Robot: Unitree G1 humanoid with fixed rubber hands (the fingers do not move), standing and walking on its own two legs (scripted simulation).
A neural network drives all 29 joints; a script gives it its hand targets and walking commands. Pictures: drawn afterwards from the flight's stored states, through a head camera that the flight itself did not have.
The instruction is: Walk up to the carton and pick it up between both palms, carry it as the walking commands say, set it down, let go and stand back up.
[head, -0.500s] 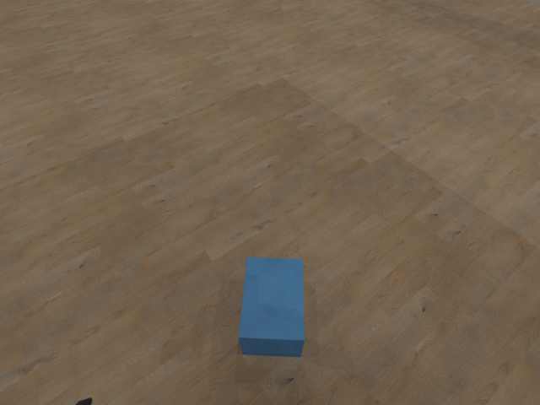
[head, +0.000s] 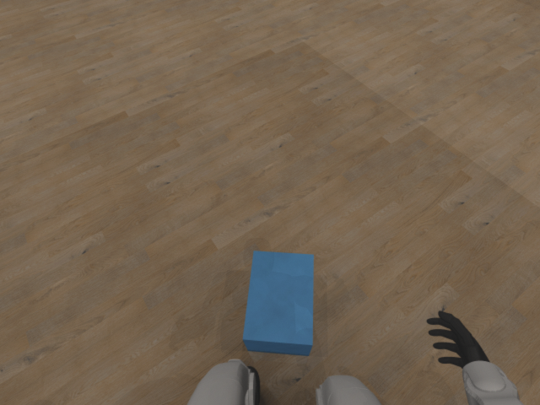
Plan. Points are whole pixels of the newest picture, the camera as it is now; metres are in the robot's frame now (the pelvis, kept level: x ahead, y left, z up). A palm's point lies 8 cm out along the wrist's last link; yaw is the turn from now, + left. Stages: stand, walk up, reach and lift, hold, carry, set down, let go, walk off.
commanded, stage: walk up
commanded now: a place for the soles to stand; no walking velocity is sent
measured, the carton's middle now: (280, 302) +0.44 +0.02 -0.66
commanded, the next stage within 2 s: none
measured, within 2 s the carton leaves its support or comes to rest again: neither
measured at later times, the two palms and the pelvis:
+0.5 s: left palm (74, 369) +0.15 +0.32 -0.07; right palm out of the picture +0.10 -0.30 -0.08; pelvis +0.01 +0.01 +0.02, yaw -1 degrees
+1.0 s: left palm out of the picture +0.08 +0.31 -0.08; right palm out of the picture +0.11 -0.31 -0.09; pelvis +0.00 +0.00 +0.03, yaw -1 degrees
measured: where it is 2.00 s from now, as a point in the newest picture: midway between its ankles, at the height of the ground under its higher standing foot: outside the picture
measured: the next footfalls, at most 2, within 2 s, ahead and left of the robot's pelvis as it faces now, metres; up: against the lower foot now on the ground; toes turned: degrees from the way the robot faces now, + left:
right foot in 0.08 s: +0.02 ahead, -0.14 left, +0.00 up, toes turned +1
left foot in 0.30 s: +0.06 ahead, +0.14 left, +0.00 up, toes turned -2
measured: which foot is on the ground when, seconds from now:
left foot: down 0.00-0.10, up 0.12-0.28, down 0.30-1.00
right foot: up 0.00-0.06, down 0.08-1.00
